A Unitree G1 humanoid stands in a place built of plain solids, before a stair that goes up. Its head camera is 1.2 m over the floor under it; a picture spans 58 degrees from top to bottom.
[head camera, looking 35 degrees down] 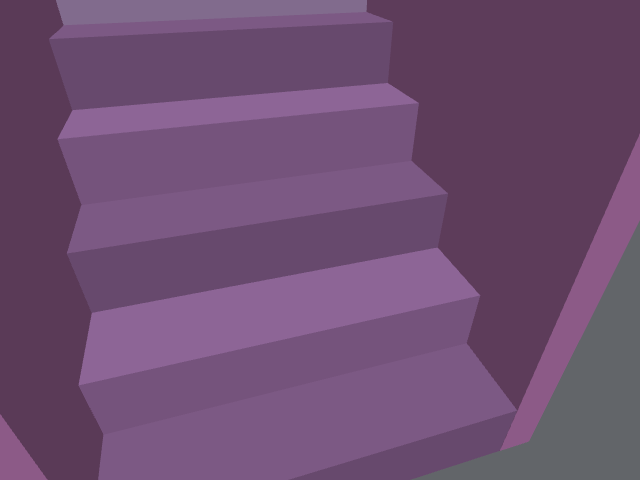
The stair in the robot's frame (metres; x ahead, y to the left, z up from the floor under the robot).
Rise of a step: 0.19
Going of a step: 0.24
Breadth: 1.02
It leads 17 degrees to the left of straight ahead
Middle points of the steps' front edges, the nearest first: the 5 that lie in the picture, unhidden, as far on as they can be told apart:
0.52 -0.02 0.20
0.74 0.04 0.39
0.97 0.11 0.58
1.20 0.18 0.78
1.42 0.25 0.97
